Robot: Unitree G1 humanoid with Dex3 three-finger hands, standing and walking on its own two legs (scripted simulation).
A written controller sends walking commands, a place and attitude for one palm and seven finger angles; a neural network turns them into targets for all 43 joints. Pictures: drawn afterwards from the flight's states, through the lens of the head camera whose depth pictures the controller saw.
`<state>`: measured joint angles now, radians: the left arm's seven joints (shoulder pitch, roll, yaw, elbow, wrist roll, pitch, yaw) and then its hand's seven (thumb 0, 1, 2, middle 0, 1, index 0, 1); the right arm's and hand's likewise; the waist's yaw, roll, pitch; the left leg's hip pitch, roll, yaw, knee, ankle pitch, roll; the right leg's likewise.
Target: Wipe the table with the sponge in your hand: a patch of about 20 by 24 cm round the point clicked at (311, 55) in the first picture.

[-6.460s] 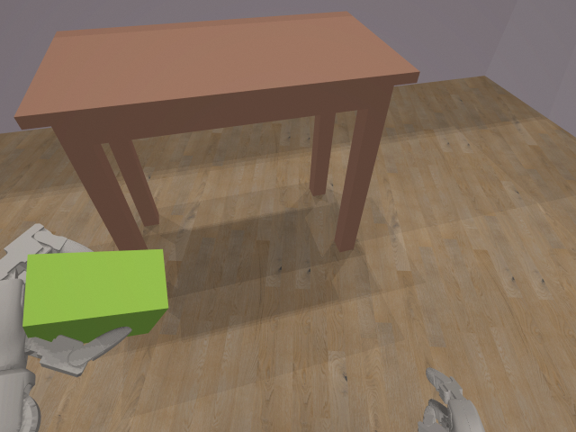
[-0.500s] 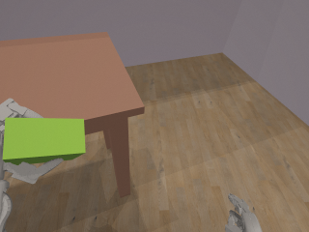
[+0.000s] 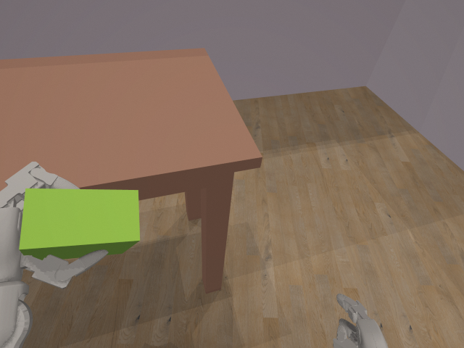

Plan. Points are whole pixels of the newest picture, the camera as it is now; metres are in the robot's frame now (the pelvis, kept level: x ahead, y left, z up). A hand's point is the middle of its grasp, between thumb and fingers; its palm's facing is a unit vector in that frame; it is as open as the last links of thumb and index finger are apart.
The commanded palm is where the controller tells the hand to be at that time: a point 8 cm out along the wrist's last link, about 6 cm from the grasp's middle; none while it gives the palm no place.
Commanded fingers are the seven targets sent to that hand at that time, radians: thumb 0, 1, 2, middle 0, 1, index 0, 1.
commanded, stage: come to a stop and stand still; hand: left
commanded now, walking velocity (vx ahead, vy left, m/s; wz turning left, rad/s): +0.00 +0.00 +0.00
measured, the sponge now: (98, 226) +0.22 +0.22 +0.15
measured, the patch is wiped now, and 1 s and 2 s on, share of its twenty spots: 0.00 0.00 0.00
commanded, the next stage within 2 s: look again from close up in 1.04 s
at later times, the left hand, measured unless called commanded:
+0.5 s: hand (84, 196) +0.26 +0.25 +0.16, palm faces +0.33 -0.86 -0.39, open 10.3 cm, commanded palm +0.20 +0.29 +0.18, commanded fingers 0.00 0.10 1.30 -1.20 -1.60 -1.20 -1.60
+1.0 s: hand (115, 187) +0.27 +0.21 +0.17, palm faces +0.34 -0.87 -0.37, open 10.3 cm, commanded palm +0.22 +0.25 +0.18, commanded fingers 0.00 0.10 1.30 -1.20 -1.60 -1.20 -1.60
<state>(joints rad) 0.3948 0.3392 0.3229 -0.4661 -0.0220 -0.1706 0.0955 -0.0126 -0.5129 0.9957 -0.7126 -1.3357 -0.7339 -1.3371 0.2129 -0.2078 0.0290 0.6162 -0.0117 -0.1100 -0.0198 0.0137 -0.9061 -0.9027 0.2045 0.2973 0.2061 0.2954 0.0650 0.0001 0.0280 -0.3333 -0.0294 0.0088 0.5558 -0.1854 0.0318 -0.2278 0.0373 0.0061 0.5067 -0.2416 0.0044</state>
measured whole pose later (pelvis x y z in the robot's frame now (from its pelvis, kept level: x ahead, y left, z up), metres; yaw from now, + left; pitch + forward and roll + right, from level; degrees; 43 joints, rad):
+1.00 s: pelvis +0.05 -0.02 +0.01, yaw -3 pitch +1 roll -1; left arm 0.44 0.36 0.32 -0.43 -0.06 -0.16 0.12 -0.01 -0.51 1.00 -0.71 -1.34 -0.73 -1.34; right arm 0.21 -0.22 0.03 0.56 0.00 -0.04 -0.06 0.01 -0.91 -0.90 0.20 0.30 0.20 0.29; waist 0.02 0.01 -0.03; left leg -0.29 -0.02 0.06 0.46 -0.20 0.05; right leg -0.10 0.08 -0.03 0.38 -0.30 -0.06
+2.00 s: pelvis +0.07 +0.00 +0.00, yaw -3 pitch +1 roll +0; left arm 0.45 0.39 0.35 -0.48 -0.04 -0.18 0.14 -0.01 -0.51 1.00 -0.71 -1.34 -0.73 -1.34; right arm 0.24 -0.19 0.03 0.59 -0.01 -0.07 -0.06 0.01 -0.91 -0.90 0.20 0.30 0.20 0.30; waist -0.01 -0.01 -0.01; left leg -0.31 -0.06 0.07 0.59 -0.30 0.09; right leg -0.19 0.02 -0.03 0.57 -0.39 -0.04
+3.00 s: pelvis +0.23 -0.04 +0.00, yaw -2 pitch +1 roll -1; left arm 0.48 0.41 0.37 -0.54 -0.04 -0.19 0.16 -0.01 -0.52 1.00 -0.71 -1.34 -0.74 -1.34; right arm 0.17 -0.19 0.03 0.56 0.00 -0.10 -0.05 0.01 -0.91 -0.90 0.20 0.30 0.20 0.29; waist 0.00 0.00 0.03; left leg -0.30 0.06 0.05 0.56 -0.27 -0.02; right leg -0.25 0.01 -0.07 0.51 -0.29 -0.02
